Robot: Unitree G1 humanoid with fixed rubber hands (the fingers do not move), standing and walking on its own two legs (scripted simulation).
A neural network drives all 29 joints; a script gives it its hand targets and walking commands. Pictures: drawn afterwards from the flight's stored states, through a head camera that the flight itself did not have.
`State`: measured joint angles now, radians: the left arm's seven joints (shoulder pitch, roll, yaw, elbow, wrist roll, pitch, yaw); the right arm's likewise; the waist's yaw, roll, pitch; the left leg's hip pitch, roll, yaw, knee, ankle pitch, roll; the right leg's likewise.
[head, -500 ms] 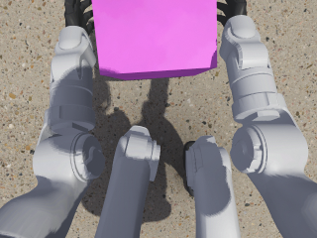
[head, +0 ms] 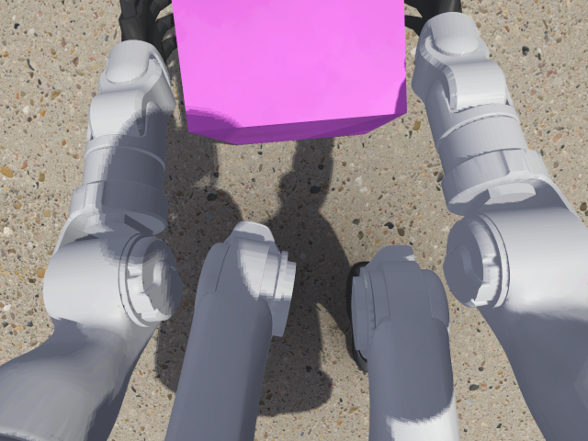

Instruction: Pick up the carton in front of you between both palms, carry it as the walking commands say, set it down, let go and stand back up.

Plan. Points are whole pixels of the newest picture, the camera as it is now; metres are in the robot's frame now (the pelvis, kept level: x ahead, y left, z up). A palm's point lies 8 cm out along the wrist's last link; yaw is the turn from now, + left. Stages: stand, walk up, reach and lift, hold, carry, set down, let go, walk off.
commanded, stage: set down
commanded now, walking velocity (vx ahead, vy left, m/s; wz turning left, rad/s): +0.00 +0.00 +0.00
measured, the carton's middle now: (292, 51) +0.53 +0.08 -0.24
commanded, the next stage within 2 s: none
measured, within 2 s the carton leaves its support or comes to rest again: rests again in 0.16 s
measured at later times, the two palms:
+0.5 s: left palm (153, 54) +0.49 +0.23 -0.18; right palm (437, 27) +0.55 -0.07 -0.18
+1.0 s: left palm (130, 58) +0.49 +0.27 -0.20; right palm (464, 32) +0.56 -0.11 -0.20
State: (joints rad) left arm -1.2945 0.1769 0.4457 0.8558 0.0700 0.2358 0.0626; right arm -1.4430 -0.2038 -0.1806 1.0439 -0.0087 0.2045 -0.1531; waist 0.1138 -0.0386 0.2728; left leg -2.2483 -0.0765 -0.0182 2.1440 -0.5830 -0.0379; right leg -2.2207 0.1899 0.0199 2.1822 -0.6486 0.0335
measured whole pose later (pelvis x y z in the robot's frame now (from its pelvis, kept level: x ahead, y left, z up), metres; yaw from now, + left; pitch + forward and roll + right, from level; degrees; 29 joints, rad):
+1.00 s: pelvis -0.01 +0.00 -0.02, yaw +1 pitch +33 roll +1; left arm -1.43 0.37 0.32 1.15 -0.12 0.04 0.06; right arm -1.53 -0.40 0.00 1.15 0.17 0.10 -0.10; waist 0.11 -0.01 0.47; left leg -2.22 -0.01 0.03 2.21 -0.57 0.00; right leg -2.19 0.11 -0.01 2.26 -0.65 0.00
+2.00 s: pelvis +0.02 +0.00 +0.20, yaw +2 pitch +47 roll -1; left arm -1.12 0.28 0.35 0.83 -0.06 0.19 0.01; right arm -1.26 -0.31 -0.20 0.94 0.01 0.22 -0.05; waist 0.10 -0.04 -0.05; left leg -1.80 -0.05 -0.02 1.37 -0.38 0.00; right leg -1.76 0.08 0.02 1.40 -0.45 0.00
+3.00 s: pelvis +0.11 +0.00 +0.39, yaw +3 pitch +5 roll +0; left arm 0.22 0.21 0.04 0.44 -0.02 0.02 -0.08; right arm 0.16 -0.20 -0.07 0.49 -0.02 0.02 0.03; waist 0.03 0.01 0.03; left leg -0.32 -0.04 -0.05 0.45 -0.23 0.01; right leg -0.28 0.05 0.05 0.47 -0.28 -0.03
